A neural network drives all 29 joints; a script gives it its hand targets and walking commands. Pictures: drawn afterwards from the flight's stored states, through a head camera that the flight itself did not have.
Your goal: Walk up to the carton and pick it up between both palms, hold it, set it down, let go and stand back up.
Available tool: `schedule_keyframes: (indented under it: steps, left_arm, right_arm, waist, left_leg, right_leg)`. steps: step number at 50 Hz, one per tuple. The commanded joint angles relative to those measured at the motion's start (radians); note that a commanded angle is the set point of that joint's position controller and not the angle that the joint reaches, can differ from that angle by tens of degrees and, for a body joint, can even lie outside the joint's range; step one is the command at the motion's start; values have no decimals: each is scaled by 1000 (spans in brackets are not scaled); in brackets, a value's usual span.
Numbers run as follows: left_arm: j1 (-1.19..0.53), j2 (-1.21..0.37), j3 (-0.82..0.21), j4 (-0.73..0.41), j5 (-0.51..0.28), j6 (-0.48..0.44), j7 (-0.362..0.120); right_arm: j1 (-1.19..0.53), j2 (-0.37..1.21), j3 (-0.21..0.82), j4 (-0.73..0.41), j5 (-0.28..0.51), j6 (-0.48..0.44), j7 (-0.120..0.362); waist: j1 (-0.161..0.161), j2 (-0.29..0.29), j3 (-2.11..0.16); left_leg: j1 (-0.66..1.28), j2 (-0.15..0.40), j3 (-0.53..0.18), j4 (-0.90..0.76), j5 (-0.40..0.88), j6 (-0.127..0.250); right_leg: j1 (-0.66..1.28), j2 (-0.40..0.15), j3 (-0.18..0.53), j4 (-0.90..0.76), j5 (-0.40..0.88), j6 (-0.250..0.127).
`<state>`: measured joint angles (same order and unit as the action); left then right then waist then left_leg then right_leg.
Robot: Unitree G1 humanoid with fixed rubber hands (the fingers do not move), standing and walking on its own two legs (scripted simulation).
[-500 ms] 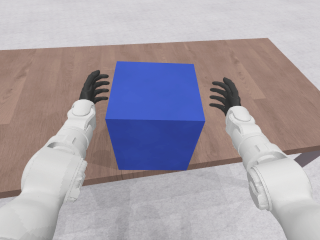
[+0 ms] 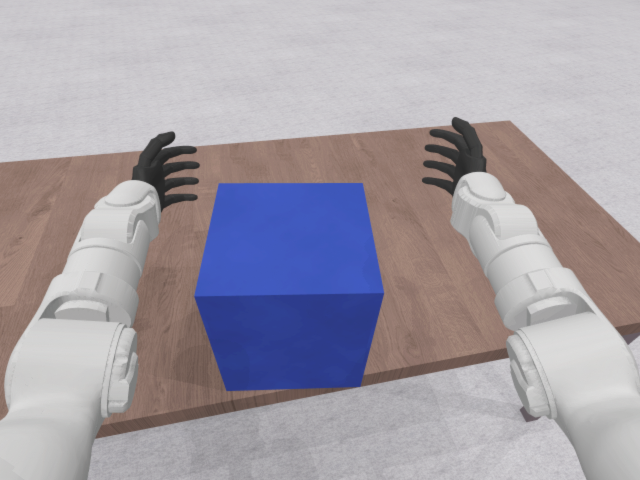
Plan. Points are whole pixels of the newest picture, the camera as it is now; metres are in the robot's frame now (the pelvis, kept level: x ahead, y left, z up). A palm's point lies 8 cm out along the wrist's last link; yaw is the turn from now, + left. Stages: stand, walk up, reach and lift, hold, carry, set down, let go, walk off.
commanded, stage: set down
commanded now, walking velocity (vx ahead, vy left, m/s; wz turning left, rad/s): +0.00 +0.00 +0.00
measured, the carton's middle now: (292, 289) +0.39 +0.01 +0.00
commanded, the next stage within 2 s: none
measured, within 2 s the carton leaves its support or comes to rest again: neither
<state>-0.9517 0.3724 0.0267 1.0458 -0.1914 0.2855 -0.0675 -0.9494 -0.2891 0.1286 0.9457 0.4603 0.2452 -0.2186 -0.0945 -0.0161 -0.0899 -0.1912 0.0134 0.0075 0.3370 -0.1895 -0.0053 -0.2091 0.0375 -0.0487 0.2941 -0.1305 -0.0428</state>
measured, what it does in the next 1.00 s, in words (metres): stands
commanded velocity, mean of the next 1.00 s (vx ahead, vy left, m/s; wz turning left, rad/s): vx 0.00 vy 0.00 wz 0.00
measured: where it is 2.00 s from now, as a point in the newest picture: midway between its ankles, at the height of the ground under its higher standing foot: outside the picture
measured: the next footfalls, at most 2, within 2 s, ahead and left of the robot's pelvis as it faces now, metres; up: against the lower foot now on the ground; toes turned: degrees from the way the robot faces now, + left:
none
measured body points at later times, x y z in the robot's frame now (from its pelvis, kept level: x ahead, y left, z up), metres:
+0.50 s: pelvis -0.01 +0.02 +0.00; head -0.04 +0.03 +0.45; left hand +0.38 +0.21 +0.12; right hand +0.34 -0.20 +0.12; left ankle -0.01 +0.12 -0.75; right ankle +0.01 -0.09 -0.75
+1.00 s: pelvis +0.01 +0.02 +0.00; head -0.01 +0.02 +0.45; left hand +0.32 +0.22 +0.06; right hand +0.28 -0.20 +0.05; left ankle -0.01 +0.12 -0.75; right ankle +0.01 -0.09 -0.75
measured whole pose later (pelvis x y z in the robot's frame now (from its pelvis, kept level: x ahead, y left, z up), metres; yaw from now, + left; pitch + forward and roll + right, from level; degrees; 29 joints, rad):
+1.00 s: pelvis +0.01 +0.02 +0.00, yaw -1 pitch -3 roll -1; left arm -0.12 0.24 0.06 0.29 -0.15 0.12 -0.05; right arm -0.02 -0.19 -0.02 0.23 0.25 0.07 -0.11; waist -0.03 0.00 0.01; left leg -0.06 0.00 0.02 0.34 -0.22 0.02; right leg -0.08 0.03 -0.01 0.28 -0.15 -0.02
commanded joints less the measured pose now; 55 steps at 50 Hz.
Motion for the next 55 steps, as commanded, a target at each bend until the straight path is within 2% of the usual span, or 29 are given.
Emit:
schedule_keyframes:
  steps: [1, 4, 5, 6, 10, 11, 12, 17, 19, 21, 22, 24, 25, 27, 28, 31, 34, 36, 37, 38, 40, 41, 42, 43, 44, 45, 49, 53, 55]
  left_arm:
    - [-232, 119, 71, -468, 48, -9, 5]
    - [-168, 184, 118, -709, 37, 12, 30]
    - [-163, 185, 122, -754, 37, 35, 34]
    - [-103, 188, 137, -742, 41, 62, 34]
    - [29, 138, 116, -626, 20, 131, 10]
    - [-5, 117, 86, -656, 4, 122, 5]
    - [-24, 113, 80, -653, 0, 114, 8]
    - [30, 61, 45, -718, -5, 66, 26]
    - [208, 45, 94, -601, 52, 60, 8]
    - [183, 43, 138, -542, 80, 54, -6]
    - [244, 25, 161, -580, 108, 47, -3]
    - [261, 11, 148, -654, 105, 38, 6]
    - [263, -5, 141, -658, 97, 31, 8]
    - [217, 27, 129, -846, 72, -27, 33]
    - [222, 34, 125, -845, 63, -40, 45]
    - [232, 13, 78, -841, 36, -78, 60]
    - [357, -20, 35, -769, 21, -115, 44]
    - [288, -3, 8, -791, -19, -142, 40]
    - [403, -25, -2, -772, -2, -144, 45]
    - [311, 50, 31, -806, -12, -141, 47]
    - [613, -53, 25, -761, 39, -134, 34]
    - [520, -6, 52, -786, 33, -144, 17]
    - [489, 16, 66, -763, 19, -145, 14]
    - [668, -15, 78, -795, 51, -157, 10]
    - [508, 34, 93, -944, 25, -174, 17]
    - [644, -14, 75, -912, 37, -176, 21]
    - [802, -41, 70, -838, 51, -235, -4]
    - [822, -18, 41, -802, 21, -310, 0]
    - [832, -26, 17, -912, 11, -365, 19]
  right_arm:
    - [-140, -106, -62, -268, 2, -60, 19]
    - [-127, -127, -68, -539, 6, -83, 22]
    - [-89, -151, -97, -595, 8, -79, 21]
    - [-67, -153, -101, -587, 14, -56, 22]
    - [48, -137, -148, -566, -33, 21, 24]
    - [56, -116, -138, -615, -31, 25, 30]
    - [68, -125, -156, -611, -44, 31, 33]
    - [147, -74, -166, -656, -108, 5, 59]
    - [285, -68, -160, -567, -123, -6, 64]
    - [263, -64, -166, -539, -142, 0, 64]
    - [306, -25, -165, -583, -127, -7, 68]
    - [309, -21, -171, -616, -148, -20, 79]
    - [342, -28, -183, -623, -149, -31, 82]
    - [391, -26, -208, -779, -175, -81, 88]
    - [402, -34, -233, -793, -157, -92, 98]
    - [406, -14, -276, -798, -208, -107, 108]
    - [512, 43, -222, -775, -216, -96, 112]
    - [461, 28, -214, -811, -250, -105, 112]
    - [552, 36, -226, -801, -241, -115, 115]
    - [463, -6, -239, -837, -242, -115, 110]
    - [747, 31, -188, -733, -231, -128, 106]
    - [660, 13, -217, -753, -239, -140, 98]
    - [624, -15, -214, -759, -232, -142, 96]
    - [836, 28, -178, -753, -211, -160, 101]
    - [630, -17, -193, -903, -222, -188, 96]
    - [780, 12, -200, -839, -229, -197, 103]
    - [890, 44, -160, -878, -236, -256, 122]
    - [970, 41, -129, -880, -212, -289, 131]
    - [1003, 71, -146, -926, -219, -321, 132]
  waist:
    - [1, 93, -374]
    - [34, 99, -501]
    - [14, 90, -493]
    - [19, 111, -466]
    - [-6, 7, -332]
    - [22, 13, -322]
    - [9, 32, -333]
    - [35, 89, -366]
    - [41, 34, -211]
    - [70, 11, -96]
    - [97, -7, -52]
    - [97, 26, -24]
    - [93, -8, 0]
    - [97, 18, -107]
    - [79, 70, -101]
    - [50, 55, -84]
    - [63, 45, -118]
    - [62, 46, -190]
    - [51, 50, -191]
    - [51, 59, -242]
    - [58, 56, -127]
    - [35, 55, -146]
    - [60, 52, -162]
    - [65, 73, -112]
    - [68, 59, -212]
    - [71, 25, -149]
    - [75, -24, -16]
    - [74, -2, 28]
    - [73, 68, -16]
  left_leg:
    - [177, -48, 21, 26, 466, -62]
    - [197, -54, 20, 52, 552, -55]
    - [191, -56, 18, 62, 552, -62]
    - [196, -53, 21, 59, 513, -60]
    - [68, -40, 10, 27, 225, -9]
    - [54, -36, 16, 20, 191, -4]
    - [57, -33, 12, 11, 169, -10]
    - [112, -24, -4, 15, 220, -31]
    - [107, -20, 13, -12, 216, -24]
    - [46, -31, 0, -42, 121, -5]
    - [49, -25, 3, -56, 95, -1]
    - [55, -30, 11, -83, 65, -10]
    - [55, -27, 7, -84, 59, -7]
    - [103, -24, 6, -58, 123, -13]
    - [106, -39, 17, -63, 127, -19]
    - [63, -28, 19, -51, 60, -16]
    - [57, -27, 7, -43, 34, 1]
    - [50, -24, -9, -34, 7, -1]
    - [81, -26, -9, -31, 89, -10]
    - [64, -39, -6, -2, 113, -19]
    - [136, -18, -37, -20, 203, -26]
    - [135, -27, -7, -13, 242, -36]
    - [113, -30, -16, 0, 258, -37]
    - [131, -34, -15, -10, 308, -42]
    - [134, -43, -3, -2, 324, -38]
    - [160, -22, -25, -2, 322, -44]
    - [137, -36, -9, -21, 362, -32]
    - [115, -46, -21, -39, 246, -18]
    - [142, -38, -24, -37, 236, -29]
  right_leg:
    - [240, 13, 24, 22, 485, 57]
    - [330, 24, 24, 55, 613, 68]
    - [343, 26, 27, 60, 636, 71]
    - [337, 19, 34, 60, 598, 67]
    - [263, 0, 57, 28, 272, 58]
    - [243, 1, 57, 24, 225, 51]
    - [224, 4, 54, 16, 182, 37]
    - [198, 10, 31, 16, 164, 24]
    - [243, 6, 44, -10, 161, 28]
    - [253, -3, 65, -17, 61, 33]
    - [270, -8, 71, -24, 22, 37]
    - [234, 3, 58, -22, -20, 38]
    - [232, 5, 63, -25, -36, 40]
    - [225, 8, 54, -5, 39, 27]
    - [224, 15, 64, -15, 39, 25]
    - [177, 10, 37, -11, -37, 19]
    - [155, -9, 69, -6, -51, 14]
    - [143, -16, 56, -4, -79, 3]
    - [165, 3, 43, 6, -8, 8]
    - [156, -2, 62, 7, 4, 9]
    - [210, 7, 57, -8, 89, 2]
    - [195, 11, 70, -13, 112, 15]
    - [210, 7, 84, -3, 117, 12]
    - [268, 1, 82, -11, 189, 14]
    - [253, 11, 75, -3, 185, 22]
    - [264, 10, 63, -4, 190, 16]
    - [259, -1, 73, -22, 228, 23]
    - [213, -24, 99, -34, 109, 16]
    - [178, -16, 85, -41, 76, 10]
